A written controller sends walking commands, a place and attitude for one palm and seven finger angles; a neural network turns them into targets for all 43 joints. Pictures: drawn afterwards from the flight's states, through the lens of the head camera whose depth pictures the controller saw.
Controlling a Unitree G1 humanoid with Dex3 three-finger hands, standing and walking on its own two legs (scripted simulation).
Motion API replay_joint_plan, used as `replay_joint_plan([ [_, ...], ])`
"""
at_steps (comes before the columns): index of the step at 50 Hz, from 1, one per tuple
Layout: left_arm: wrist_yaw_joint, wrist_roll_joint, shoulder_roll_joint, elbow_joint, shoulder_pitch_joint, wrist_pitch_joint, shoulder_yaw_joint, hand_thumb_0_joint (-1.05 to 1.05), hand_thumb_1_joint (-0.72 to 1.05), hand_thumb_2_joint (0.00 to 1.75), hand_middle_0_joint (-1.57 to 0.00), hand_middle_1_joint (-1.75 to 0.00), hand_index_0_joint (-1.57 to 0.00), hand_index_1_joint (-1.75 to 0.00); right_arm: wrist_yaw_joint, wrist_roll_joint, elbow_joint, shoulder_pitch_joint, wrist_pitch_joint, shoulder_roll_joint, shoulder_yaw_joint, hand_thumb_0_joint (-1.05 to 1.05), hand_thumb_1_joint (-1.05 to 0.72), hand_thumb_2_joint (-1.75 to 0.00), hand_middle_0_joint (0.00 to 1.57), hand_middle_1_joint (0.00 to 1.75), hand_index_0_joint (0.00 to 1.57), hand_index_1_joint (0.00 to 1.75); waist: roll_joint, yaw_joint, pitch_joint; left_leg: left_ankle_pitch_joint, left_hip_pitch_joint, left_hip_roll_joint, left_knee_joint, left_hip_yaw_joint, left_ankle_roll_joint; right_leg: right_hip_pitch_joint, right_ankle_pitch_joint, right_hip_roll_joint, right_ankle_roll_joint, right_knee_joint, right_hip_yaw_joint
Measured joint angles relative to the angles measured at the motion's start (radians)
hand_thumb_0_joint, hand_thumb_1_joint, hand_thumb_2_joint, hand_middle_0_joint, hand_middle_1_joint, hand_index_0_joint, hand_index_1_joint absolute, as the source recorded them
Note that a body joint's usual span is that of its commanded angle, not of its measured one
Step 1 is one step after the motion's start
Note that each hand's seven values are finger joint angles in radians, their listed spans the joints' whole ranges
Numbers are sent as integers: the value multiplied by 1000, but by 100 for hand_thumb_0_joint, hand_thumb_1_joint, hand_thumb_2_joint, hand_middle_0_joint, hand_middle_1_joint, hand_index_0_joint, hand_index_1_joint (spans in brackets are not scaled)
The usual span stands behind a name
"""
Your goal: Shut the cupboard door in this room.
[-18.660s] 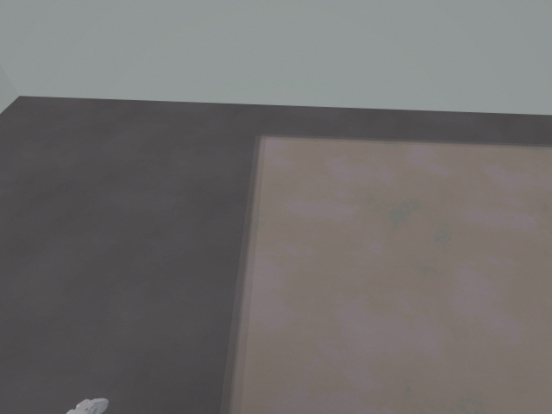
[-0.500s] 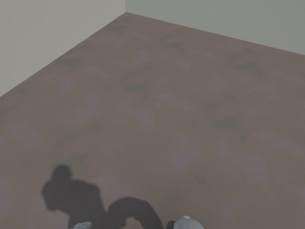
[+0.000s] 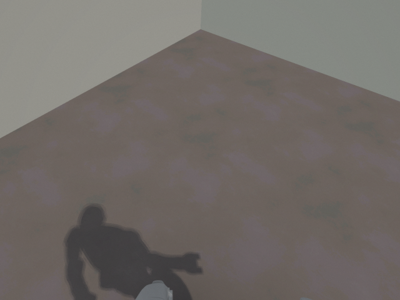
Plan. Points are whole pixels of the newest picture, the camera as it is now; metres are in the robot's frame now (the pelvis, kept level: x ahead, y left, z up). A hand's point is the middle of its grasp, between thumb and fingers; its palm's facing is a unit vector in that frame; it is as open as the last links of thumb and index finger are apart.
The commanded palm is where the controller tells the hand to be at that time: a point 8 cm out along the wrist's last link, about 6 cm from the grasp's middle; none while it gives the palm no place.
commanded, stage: walk around to get in front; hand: left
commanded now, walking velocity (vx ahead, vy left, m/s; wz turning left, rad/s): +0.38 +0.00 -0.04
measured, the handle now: out of the picture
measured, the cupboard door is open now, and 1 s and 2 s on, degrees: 85 85 85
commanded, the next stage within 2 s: walk to a spot facing it in 1.58 s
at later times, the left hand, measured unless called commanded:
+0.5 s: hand (137, 220) +0.32 +0.20 -0.15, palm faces -0.08 -0.98 -0.20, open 7.4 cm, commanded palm none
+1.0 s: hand (151, 209) +0.37 +0.18 -0.18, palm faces +0.06 -0.98 -0.18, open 7.3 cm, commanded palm none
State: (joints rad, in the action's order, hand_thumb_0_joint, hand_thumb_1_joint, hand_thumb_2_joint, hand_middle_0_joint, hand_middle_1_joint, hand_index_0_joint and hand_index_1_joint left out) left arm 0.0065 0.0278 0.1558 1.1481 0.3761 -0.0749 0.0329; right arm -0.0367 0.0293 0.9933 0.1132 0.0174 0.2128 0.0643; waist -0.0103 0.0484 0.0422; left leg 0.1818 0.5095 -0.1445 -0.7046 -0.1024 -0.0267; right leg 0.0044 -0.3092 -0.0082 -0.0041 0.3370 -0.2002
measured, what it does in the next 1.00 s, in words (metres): walks ahead: left foot, then right foot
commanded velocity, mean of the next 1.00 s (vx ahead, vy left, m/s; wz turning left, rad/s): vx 0.38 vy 0.00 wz -0.02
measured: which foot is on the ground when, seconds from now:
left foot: up 0.00-0.06, down 0.08-0.60, up 0.62-1.00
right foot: down 0.00-0.08, up 0.10-0.58, down 0.60-1.00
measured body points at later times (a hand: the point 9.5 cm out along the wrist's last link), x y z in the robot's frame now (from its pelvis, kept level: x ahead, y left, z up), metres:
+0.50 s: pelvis +0.20 +0.02 +0.00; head +0.22 +0.02 +0.45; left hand +0.33 +0.25 -0.14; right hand +0.10 -0.19 -0.15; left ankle +0.13 +0.13 -0.74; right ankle +0.30 -0.14 -0.70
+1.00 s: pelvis +0.40 -0.01 +0.00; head +0.42 +0.01 +0.45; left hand +0.37 +0.23 -0.17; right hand +0.51 -0.26 -0.13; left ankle +0.51 +0.11 -0.72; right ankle +0.33 -0.13 -0.74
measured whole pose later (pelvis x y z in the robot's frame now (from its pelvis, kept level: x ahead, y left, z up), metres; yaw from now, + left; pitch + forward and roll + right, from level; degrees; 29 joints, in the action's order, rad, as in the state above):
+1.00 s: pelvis +0.40 -0.01 +0.00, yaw -1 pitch -1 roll -2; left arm 0.00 0.03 0.19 1.13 0.34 -0.06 0.05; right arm -0.04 0.03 1.00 0.13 0.03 0.21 0.07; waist 0.00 0.03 0.05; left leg 0.22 0.47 -0.14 -0.68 -0.12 -0.02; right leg 0.04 -0.33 -0.05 0.03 0.40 -0.23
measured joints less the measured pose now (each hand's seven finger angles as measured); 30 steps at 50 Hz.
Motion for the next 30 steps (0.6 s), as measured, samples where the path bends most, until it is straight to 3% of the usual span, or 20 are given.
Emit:
replay_joint_plan([
  [2, -1, 0, -1, 13, 21, 7, 1, 1, 91, 90, -20, -30, -20, -30, -1, 0, -7, -14, 7, -5, -7, 1, -92, -90, 19, 30, 19, 30, 14, 11, 11, 21, -52, 17, 65, -17, 13, -19, -43, -16, 21, 29, -1],
  [4, -5, -3, -5, 26, 43, 17, 2, 1, 91, 90, -20, -30, -20, -30, 2, 7, -17, -22, 31, -8, -14, 1, -91, -90, 19, 30, 19, 30, 25, 13, 20, -12, -112, 36, 130, -36, 38, 11, -116, -47, 36, 158, 10],
  [6, -10, -8, -3, 35, 29, 35, 1, 1, 91, 90, -20, -30, -20, -30, 12, 8, -21, -26, 54, -22, -19, 1, -91, -90, 19, 30, 19, 30, 39, 9, 45, 22, -117, 49, 68, -56, 67, 126, -181, -64, 18, 464, 74],
  [8, -14, -8, 2, 33, 7, 47, 3, 1, 91, 90, -20, -30, -20, -30, 20, 4, -14, -4, 58, -38, -23, 1, -91, -90, 19, 30, 19, 30, 38, 4, 47, 62, -156, 54, 75, -75, 78, 254, -162, -62, 4, 716, 114],
  [11, -20, 2, 17, 7, -44, 55, 14, 1, 91, 90, -20, -30, -20, -30, 40, -5, 11, 57, 62, -64, -14, 0, -92, -90, 20, 30, 20, 30, 38, -13, 37, 55, -236, 73, 165, -94, 75, 401, -67, -87, 6, 838, 128],
  [16, -19, 8, 38, -67, -132, 66, 34, 1, 91, 90, -20, -30, -20, -30, 51, -6, 64, 170, 62, -45, -2, -1, -96, -90, 20, 30, 20, 30, 43, -36, 3, 43, -347, 107, 300, -112, 78, 556, 80, -126, 29, 802, 147],
  [20, -24, 7, 47, -112, -201, 74, 41, 1, 92, 90, -20, -30, -20, -30, 46, -5, 109, 250, 54, -52, -6, 0, -94, -90, 20, 30, 20, 30, 41, -52, -7, 58, -418, 114, 360, -119, 64, 594, 147, -143, 45, 686, 145],
  [26, -30, 5, 45, -142, -282, 74, 33, 1, 92, 90, -19, -30, -19, -30, 40, 4, 144, 324, 47, -76, -10, 0, -92, -90, 19, 30, 20, 30, 24, -99, 6, 131, -497, 90, 363, -137, 18, 519, 129, -128, 35, 394, 107],
  [30, -34, 8, 39, -154, -310, 41, 22, 1, 91, 90, -20, -30, -20, -30, 35, 1, 164, 365, 38, -92, -15, 1, -91, -90, 20, 30, 20, 30, 9, -115, 15, 248, -497, 40, 219, -136, -26, 394, 148, -82, -10, 220, 61],
])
